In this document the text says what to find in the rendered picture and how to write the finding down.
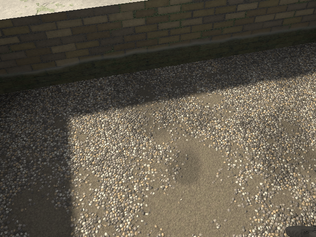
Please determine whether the robot right hand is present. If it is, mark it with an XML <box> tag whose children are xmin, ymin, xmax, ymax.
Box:
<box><xmin>285</xmin><ymin>225</ymin><xmax>316</xmax><ymax>237</ymax></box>

